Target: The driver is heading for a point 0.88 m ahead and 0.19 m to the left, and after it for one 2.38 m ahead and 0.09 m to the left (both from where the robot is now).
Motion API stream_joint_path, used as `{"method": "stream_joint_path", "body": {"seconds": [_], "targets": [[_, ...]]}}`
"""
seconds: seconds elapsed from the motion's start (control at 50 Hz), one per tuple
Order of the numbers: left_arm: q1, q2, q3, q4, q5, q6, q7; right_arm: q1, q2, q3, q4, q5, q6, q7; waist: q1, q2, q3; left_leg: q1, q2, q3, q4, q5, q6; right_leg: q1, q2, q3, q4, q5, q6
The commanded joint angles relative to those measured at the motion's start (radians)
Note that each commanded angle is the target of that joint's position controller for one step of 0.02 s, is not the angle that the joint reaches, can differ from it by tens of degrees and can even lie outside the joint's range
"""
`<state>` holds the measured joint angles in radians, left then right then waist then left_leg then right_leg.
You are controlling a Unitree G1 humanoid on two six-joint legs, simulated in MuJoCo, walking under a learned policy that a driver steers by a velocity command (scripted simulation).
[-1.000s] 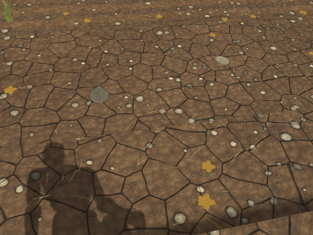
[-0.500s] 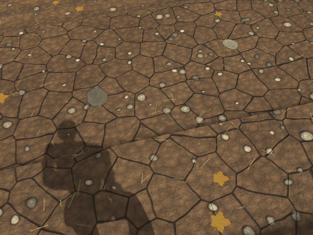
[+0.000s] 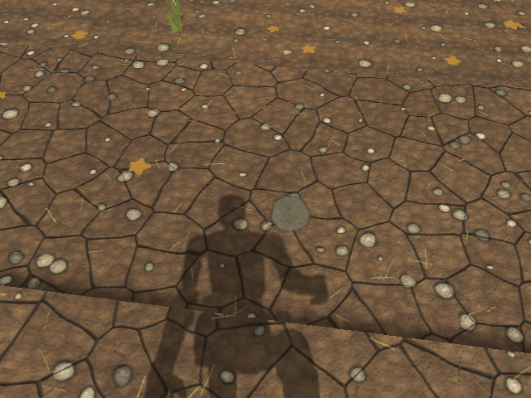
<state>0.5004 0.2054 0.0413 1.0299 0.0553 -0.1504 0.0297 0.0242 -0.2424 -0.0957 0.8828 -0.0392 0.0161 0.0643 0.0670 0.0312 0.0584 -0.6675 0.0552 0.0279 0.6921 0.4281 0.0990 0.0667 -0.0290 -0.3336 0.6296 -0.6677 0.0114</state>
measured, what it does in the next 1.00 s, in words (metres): goes down, turning left: left foot 0.18 m lower, then right foot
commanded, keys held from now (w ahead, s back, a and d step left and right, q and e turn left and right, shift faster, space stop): w+q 0.64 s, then w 0.36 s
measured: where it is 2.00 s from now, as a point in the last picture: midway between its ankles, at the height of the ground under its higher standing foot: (192, 270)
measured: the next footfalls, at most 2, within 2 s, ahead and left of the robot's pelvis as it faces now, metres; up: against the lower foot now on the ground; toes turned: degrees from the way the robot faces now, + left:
left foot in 0.14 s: +0.27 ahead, +0.09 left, -0.18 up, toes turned +11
right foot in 0.58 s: +0.53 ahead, -0.04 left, -0.18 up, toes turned +23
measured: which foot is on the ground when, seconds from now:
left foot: up 0.00-0.12, down 0.14-0.60, up 0.62-1.00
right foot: down 0.00-0.14, up 0.16-0.56, down 0.58-1.00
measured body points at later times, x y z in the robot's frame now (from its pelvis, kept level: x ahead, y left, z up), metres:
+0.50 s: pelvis +0.30 +0.03 -0.14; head +0.33 +0.03 +0.31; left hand +0.43 +0.29 -0.24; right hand +0.35 -0.23 -0.28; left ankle +0.23 +0.08 -0.87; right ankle +0.47 -0.08 -0.84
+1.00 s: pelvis +0.51 +0.09 -0.13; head +0.54 +0.10 +0.32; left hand +0.35 +0.29 -0.26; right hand +0.80 -0.01 -0.23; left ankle +0.58 +0.27 -0.83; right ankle +0.49 -0.06 -0.87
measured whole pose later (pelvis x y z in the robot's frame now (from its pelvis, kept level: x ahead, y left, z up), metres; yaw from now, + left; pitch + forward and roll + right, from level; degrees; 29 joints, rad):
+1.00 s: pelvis +0.51 +0.09 -0.13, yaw +30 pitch +2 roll -2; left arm 0.45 0.23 0.05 0.93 0.00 -0.08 -0.01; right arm 0.07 -0.25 -0.04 0.74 -0.03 0.00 0.05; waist 0.07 0.05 0.03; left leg -0.59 0.05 -0.02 0.66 -0.08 0.04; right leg -0.01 0.00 -0.11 0.27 -0.29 0.00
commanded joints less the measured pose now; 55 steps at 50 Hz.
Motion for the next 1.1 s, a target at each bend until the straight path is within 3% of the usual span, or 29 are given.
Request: {"method": "stream_joint_path", "body": {"seconds": [0.02,0.06,0.12,0.14,0.16,0.18,0.2,0.22,0.24,0.26,0.28,0.32,0.42,0.48,0.52,0.56,0.58,0.6,0.62,0.64,0.66,0.7,0.74,0.82,0.9,1.0,1.04,1.08,1.1], "targets": [[0.097,0.058,0.001,0.01,0.004,0.023,0.008,-0.199,-0.012,0.016,-0.09,0.004,-0.019,0.005,0.057,-0.069,0.175,-0.084,0.006,0.072,-0.15,0.089,0.016,-0.048,-0.241,0.114,-0.042,0.488,-0.105],[0.063,0.081,0.0,-0.005,0.001,0.043,0.018,-0.115,-0.002,0.028,-0.061,-0.002,-0.02,0.009,0.027,-0.033,0.141,0.138,-0.027,0.123,-0.237,0.127,0.026,-0.119,-0.215,0.062,0.103,0.564,-0.085],[0.038,0.128,0.011,0.002,-0.022,0.076,0.033,0.354,-0.098,-0.009,0.114,-0.023,-0.012,-0.032,-0.175,-0.07,-0.098,0.65,-0.04,0.109,-0.305,0.123,0.068,-0.169,-0.2,0.099,0.743,0.837,-0.087],[-0.051,0.153,0.034,-0.01,-0.06,0.086,0.021,0.45,-0.162,-0.035,0.148,-0.038,-0.022,-0.045,-0.292,0.111,-0.096,0.826,0.012,0.023,-0.45,0.198,0.149,-0.355,-0.045,0.063,1.218,0.28,-0.051],[0.051,0.104,0.03,-0.072,-0.066,0.082,0.015,0.471,-0.304,-0.054,0.167,-0.03,-0.033,-0.049,-0.156,0.28,-0.167,1.247,0.179,-0.068,0.036,0.876,0.17,-0.857,0.005,0.18,1.459,-0.265,-0.039],[0.026,0.112,0.015,-0.134,-0.081,0.074,0.016,0.489,-0.294,-0.051,0.118,0.015,-0.042,-0.053,-0.198,0.167,-0.409,1.411,0.326,-0.291,0.061,0.886,0.292,-1.007,-0.049,0.314,1.407,-0.118,-0.028],[-0.05,0.135,0.015,-0.151,-0.057,0.077,0.015,0.469,-0.228,-0.037,0.091,0.025,-0.029,-0.063,-0.211,-0.023,-0.413,1.295,0.329,-0.368,-0.085,0.485,0.299,-1.017,-0.09,0.332,1.311,-0.01,-0.03],[-0.073,0.139,0.018,-0.138,-0.017,0.082,0.008,0.422,-0.166,-0.015,0.079,0.024,-0.027,-0.067,-0.166,-0.103,-0.298,1.116,0.278,-0.382,-0.172,0.162,0.265,-1.027,-0.105,0.334,1.201,0.07,-0.03],[-0.062,0.099,0.013,-0.158,-0.003,0.08,-0.006,0.382,-0.174,-0.008,0.077,0.02,-0.035,-0.089,-0.099,-0.05,-0.295,0.992,0.316,-0.473,-0.247,-0.264,0.282,-1.041,-0.103,0.37,1.049,0.249,-0.025],[-0.086,0.122,0.018,-0.148,0.027,0.091,-0.008,0.335,-0.14,0.001,0.046,0.02,-0.049,-0.092,-0.085,-0.083,-0.226,0.756,0.315,-0.535,-0.291,-0.324,0.296,-0.941,-0.129,0.38,0.991,0.259,-0.002],[-0.166,0.098,0.018,-0.188,0.005,0.115,-0.012,0.239,-0.133,0.009,0.027,0.027,-0.063,-0.091,-0.022,-0.116,-0.11,0.454,0.235,-0.438,-0.379,-0.299,0.279,-0.797,-0.14,0.386,0.749,0.321,0.046],[-0.203,0.07,0.008,-0.214,-0.005,0.13,-0.015,0.228,-0.159,0.003,0.016,0.018,-0.084,-0.088,-0.005,-0.057,-0.084,0.273,0.163,-0.384,-0.388,-0.19,0.274,-0.637,-0.137,0.37,0.574,0.382,0.075],[-0.381,0.071,0.003,-0.273,-0.026,0.111,-0.026,0.33,-0.117,0.004,0.003,0.034,-0.073,-0.07,-0.084,0.007,-0.1,0.392,0.058,-0.325,-0.345,-0.307,0.192,-0.596,-0.086,0.368,0.23,0.63,0.028],[-0.517,0.076,0.004,-0.329,-0.034,0.11,-0.038,0.398,-0.137,-0.002,-0.01,0.02,-0.056,-0.067,-0.133,0.011,-0.048,0.479,0.075,-0.397,-0.327,-0.389,0.186,-0.624,-0.029,0.362,0.116,0.553,0.016],[-0.552,0.093,0.008,-0.351,-0.037,0.103,-0.042,0.415,-0.155,-0.005,-0.024,0.018,-0.051,-0.069,-0.135,0.019,-0.012,0.51,0.081,-0.451,-0.317,-0.427,0.17,-0.604,0.001,0.363,0.034,0.455,0.007],[-0.437,0.096,0.01,-0.325,-0.038,0.085,-0.04,0.362,-0.169,-0.011,-0.053,0.018,-0.051,-0.072,-0.059,0.041,-0.014,0.458,0.049,-0.454,-0.245,-0.441,0.128,-0.414,0.037,0.363,-0.093,0.423,-0.015],[-0.3,0.128,0.022,-0.286,-0.029,0.071,-0.035,0.32,-0.161,-0.011,-0.075,0.025,-0.059,-0.071,0.012,-0.002,-0.062,0.365,-0.01,-0.402,-0.106,-0.451,0.091,-0.208,0.02,0.397,-0.157,0.44,-0.037],[-0.113,0.219,0.045,-0.263,-0.012,0.062,-0.021,0.297,-0.095,0.004,-0.112,0.036,-0.073,-0.063,0.092,-0.158,-0.189,0.233,-0.106,-0.249,0.223,-0.589,0.043,0.027,-0.217,0.64,-0.221,0.283,-0.095],[-0.091,0.316,0.069,-0.256,-0.016,0.082,-0.014,0.376,-0.082,0.002,-0.155,0.046,-0.075,-0.057,0.028,-0.392,-0.273,-0.037,-0.229,-0.128,0.438,-1.043,0.019,0.175,-0.412,1.079,-0.37,0.117,-0.198],[-0.148,0.229,0.056,-0.268,-0.025,0.099,-0.015,0.358,-0.144,-0.008,-0.126,0.016,-0.059,-0.059,0.008,-0.187,-0.133,-0.144,-0.132,-0.143,0.549,-0.991,0.018,0.081,-0.396,1.056,-0.368,-0.015,-0.205],[-0.202,0.159,0.039,-0.279,-0.028,0.102,-0.022,0.308,-0.125,-0.006,-0.129,0.011,-0.055,-0.047,-0.006,-0.084,-0.037,-0.135,-0.105,-0.146,0.557,-0.887,0.013,-0.033,-0.343,0.92,-0.374,0.03,-0.189],[-0.263,0.104,0.026,-0.275,-0.028,0.093,-0.03,0.315,-0.075,0.006,-0.126,0.011,-0.043,-0.032,-0.057,-0.11,0.003,-0.048,-0.058,-0.148,0.487,-0.785,-0.013,-0.171,-0.254,0.695,-0.395,0.321,-0.152],[-0.254,0.103,0.027,-0.258,-0.029,0.075,-0.038,0.334,-0.082,0.006,-0.117,0.002,-0.025,-0.024,-0.079,-0.157,-0.021,0.01,-0.063,-0.144,0.467,-0.729,-0.041,-0.213,-0.212,0.582,-0.406,0.541,-0.149],[-0.18,0.138,0.037,-0.208,-0.046,0.044,-0.054,0.216,-0.079,0.013,-0.152,0.006,-0.015,-0.023,-0.077,-0.131,-0.032,-0.04,-0.059,-0.162,0.359,-0.594,-0.069,-0.185,-0.212,0.459,-0.436,0.754,-0.177],[-0.13,0.154,0.04,-0.187,-0.059,0.049,-0.042,0.065,-0.052,0.036,-0.191,0.01,-0.026,-0.019,-0.047,-0.135,-0.023,0.005,-0.033,-0.076,0.117,-0.462,-0.075,-0.176,-0.181,0.368,-0.451,0.742,-0.176],[-0.064,0.197,0.044,-0.153,-0.047,0.067,-0.026,-0.064,-0.06,0.047,-0.238,0.013,-0.035,-0.016,-0.013,-0.16,0.009,0.129,-0.025,0.018,-0.107,-0.551,-0.045,-0.117,-0.203,0.359,-0.441,0.76,-0.17],[-0.057,0.21,0.048,-0.139,-0.042,0.083,-0.024,-0.006,-0.071,0.044,-0.22,0.009,-0.04,-0.026,-0.044,-0.165,-0.01,0.224,-0.049,0.031,-0.131,-0.615,-0.016,-0.081,-0.224,0.348,-0.369,0.883,-0.163],[-0.07,0.193,0.041,-0.142,-0.046,0.1,-0.025,0.256,-0.106,0.022,-0.119,-0.002,-0.064,-0.037,-0.159,-0.087,-0.132,0.555,-0.086,0.032,-0.236,-0.601,0.03,-0.127,-0.16,0.275,-0.058,1.065,-0.136],[-0.049,0.134,0.021,-0.18,-0.059,0.103,-0.031,0.41,-0.188,0.001,-0.091,-0.026,-0.076,-0.049,-0.203,0.06,-0.277,0.85,0.132,-0.229,-0.262,-0.695,0.099,-0.36,-0.099,0.224,0.27,0.792,-0.097]]}}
